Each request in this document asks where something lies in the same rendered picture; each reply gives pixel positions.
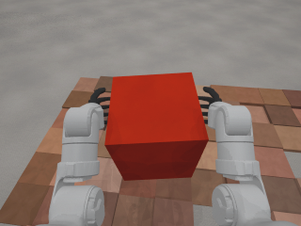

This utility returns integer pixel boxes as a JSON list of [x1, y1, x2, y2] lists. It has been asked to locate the left robot upper arm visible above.
[[36, 185, 105, 226]]

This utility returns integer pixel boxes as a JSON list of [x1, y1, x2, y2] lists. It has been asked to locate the robot left hand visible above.
[[88, 88, 111, 124]]

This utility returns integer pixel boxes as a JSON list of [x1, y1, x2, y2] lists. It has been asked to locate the robot right hand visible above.
[[198, 87, 222, 124]]

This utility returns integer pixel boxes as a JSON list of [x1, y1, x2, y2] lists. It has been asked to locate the left robot forearm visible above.
[[48, 103, 104, 221]]

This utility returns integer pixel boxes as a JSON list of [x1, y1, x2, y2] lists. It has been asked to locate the carton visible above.
[[104, 73, 209, 181]]

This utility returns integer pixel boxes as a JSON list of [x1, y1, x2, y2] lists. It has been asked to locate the right robot upper arm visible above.
[[212, 184, 298, 226]]

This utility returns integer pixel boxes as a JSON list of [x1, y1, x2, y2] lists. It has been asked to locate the right robot forearm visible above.
[[208, 102, 271, 217]]

